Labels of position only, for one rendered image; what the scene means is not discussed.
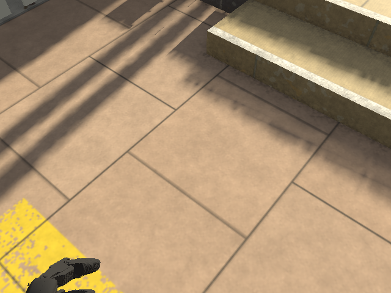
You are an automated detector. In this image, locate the left robot hand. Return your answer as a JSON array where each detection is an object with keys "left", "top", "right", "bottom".
[{"left": 26, "top": 257, "right": 101, "bottom": 293}]

